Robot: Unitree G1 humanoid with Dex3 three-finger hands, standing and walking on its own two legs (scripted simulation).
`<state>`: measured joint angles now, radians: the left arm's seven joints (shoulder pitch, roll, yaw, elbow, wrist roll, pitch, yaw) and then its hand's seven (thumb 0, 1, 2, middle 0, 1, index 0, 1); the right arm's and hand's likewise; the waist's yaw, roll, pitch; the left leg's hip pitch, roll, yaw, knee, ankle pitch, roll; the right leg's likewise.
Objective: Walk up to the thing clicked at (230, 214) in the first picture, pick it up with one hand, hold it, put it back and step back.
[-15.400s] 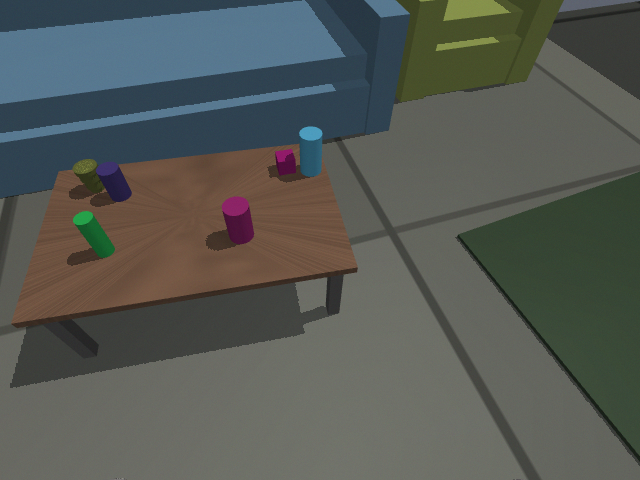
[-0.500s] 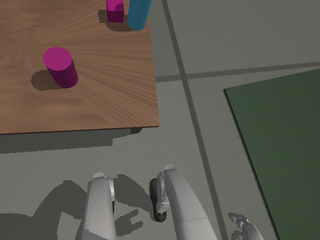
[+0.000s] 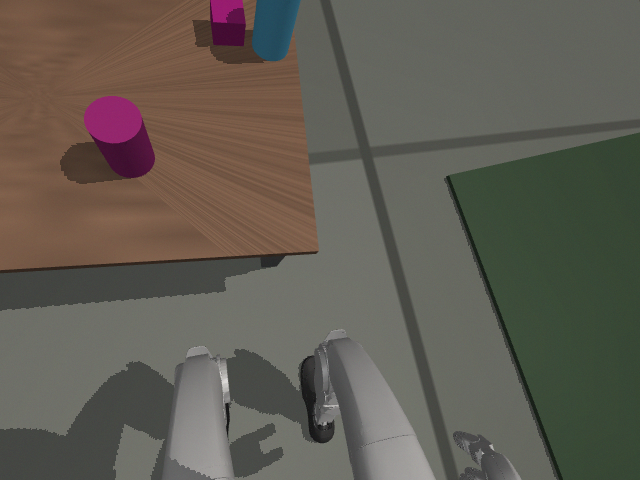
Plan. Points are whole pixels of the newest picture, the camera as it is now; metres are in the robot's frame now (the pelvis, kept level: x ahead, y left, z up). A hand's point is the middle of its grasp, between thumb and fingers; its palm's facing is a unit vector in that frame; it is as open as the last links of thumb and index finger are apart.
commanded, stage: go down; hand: left
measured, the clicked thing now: (123, 140) +0.59 +0.22 -0.24
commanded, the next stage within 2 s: approach in 0.24 s
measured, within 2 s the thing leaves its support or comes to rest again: neither
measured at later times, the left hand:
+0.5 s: hand out of the picture +0.48 +0.42 +0.05, palm faces +0.34 -0.94 -0.01, open 17.6 cm
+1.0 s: hand (43, 146) +0.54 +0.31 -0.17, palm faces +0.29 -0.96 +0.02, open 17.2 cm
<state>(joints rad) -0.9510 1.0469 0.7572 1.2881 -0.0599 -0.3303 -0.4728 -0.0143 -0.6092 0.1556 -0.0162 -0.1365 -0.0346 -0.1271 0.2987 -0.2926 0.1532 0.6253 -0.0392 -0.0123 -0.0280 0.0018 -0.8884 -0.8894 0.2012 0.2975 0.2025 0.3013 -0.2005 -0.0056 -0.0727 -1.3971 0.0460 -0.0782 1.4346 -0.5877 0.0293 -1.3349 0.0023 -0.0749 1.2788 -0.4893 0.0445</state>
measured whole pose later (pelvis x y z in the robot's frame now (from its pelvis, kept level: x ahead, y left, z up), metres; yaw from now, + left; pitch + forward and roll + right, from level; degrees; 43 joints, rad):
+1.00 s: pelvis -0.03 -0.02 -0.17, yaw -2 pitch +39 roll -9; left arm -1.18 0.96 0.69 1.39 0.04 -0.49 -0.28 -0.02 -0.59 0.20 -0.08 -0.19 -0.10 -0.19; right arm 0.22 -0.29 0.19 0.58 -0.12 0.04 0.06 0.00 -0.88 -0.89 0.20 0.30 0.20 0.30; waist -0.30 0.00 -0.06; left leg -2.00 0.02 -0.11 2.02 -0.71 0.02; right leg -1.95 -0.01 -0.07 1.89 -0.62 0.04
